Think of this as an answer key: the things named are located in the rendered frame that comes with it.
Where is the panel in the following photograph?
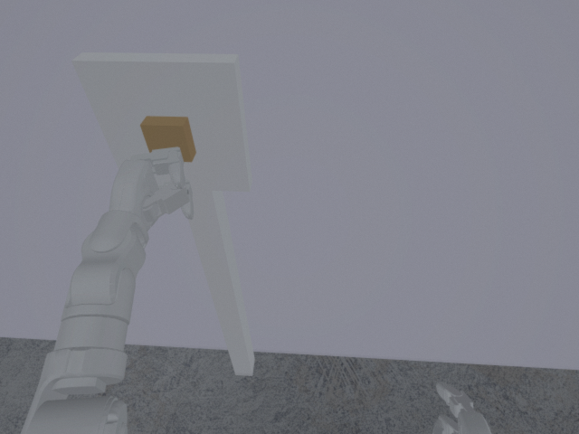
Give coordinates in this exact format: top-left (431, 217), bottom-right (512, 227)
top-left (71, 52), bottom-right (255, 376)

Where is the left robot upper arm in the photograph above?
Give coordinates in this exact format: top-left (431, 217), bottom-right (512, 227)
top-left (26, 396), bottom-right (128, 434)

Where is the button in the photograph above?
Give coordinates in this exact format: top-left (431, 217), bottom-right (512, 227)
top-left (140, 116), bottom-right (196, 162)

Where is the robot right hand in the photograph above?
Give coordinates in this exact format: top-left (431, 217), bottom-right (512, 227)
top-left (429, 382), bottom-right (492, 434)

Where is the robot left hand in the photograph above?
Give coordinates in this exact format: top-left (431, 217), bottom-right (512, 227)
top-left (109, 146), bottom-right (194, 231)

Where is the left robot forearm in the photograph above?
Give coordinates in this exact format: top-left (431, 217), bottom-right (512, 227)
top-left (21, 211), bottom-right (149, 434)

